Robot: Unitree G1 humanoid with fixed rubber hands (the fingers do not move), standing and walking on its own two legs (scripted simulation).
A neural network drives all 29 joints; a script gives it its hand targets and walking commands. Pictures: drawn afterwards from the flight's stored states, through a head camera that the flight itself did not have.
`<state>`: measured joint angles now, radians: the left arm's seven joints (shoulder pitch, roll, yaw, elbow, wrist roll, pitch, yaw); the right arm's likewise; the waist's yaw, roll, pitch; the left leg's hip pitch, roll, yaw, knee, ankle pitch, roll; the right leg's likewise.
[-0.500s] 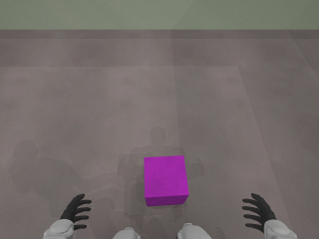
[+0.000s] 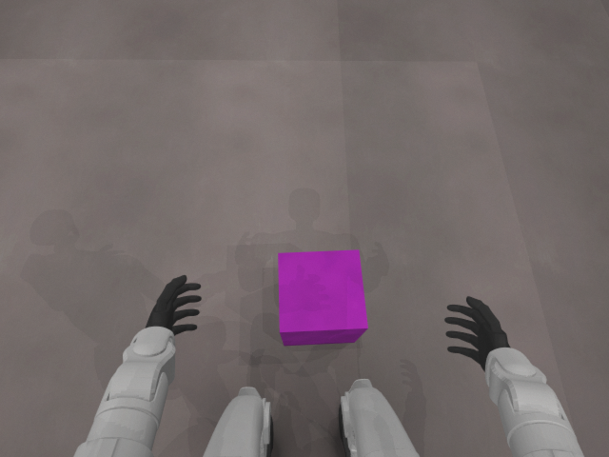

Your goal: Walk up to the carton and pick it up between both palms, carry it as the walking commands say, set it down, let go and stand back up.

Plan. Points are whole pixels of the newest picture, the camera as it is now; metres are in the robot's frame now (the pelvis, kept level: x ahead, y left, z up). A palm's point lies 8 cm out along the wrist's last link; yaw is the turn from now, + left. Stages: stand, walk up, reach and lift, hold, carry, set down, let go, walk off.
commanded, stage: reach and lift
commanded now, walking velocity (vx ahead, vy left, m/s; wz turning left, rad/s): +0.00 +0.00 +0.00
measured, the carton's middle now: (319, 301) +0.43 -0.05 -0.57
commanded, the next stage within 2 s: none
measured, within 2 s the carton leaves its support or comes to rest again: neither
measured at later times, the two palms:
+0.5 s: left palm (200, 258) +0.40 +0.17 -0.12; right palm (453, 257) +0.39 -0.25 -0.13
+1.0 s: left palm (213, 245) +0.45 +0.16 -0.18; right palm (433, 236) +0.45 -0.24 -0.18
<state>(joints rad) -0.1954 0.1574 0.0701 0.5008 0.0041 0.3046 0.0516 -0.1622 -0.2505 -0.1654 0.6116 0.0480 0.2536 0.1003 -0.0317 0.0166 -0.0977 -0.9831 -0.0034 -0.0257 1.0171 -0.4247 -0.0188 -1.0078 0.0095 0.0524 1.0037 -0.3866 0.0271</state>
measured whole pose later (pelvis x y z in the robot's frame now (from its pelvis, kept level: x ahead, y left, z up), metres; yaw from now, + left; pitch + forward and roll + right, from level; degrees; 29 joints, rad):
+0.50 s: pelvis -0.04 -0.02 -0.04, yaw +1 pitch +35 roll +1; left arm -0.81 0.18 0.23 0.79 0.01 0.21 0.07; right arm -0.82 -0.26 -0.25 0.85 0.02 0.19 0.03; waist -0.03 0.01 -0.07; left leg -1.35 0.00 -0.05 1.09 -0.35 -0.06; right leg -1.38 0.02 0.03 1.10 -0.33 0.00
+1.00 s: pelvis -0.03 -0.01 -0.07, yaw +2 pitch +49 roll +2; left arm -0.95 0.13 0.33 0.77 0.09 0.12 0.06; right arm -0.99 -0.27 -0.38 0.89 -0.05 0.09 0.09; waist -0.03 0.00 -0.15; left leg -1.65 -0.02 -0.05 1.17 -0.37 -0.05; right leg -1.68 0.02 0.05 1.17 -0.34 0.02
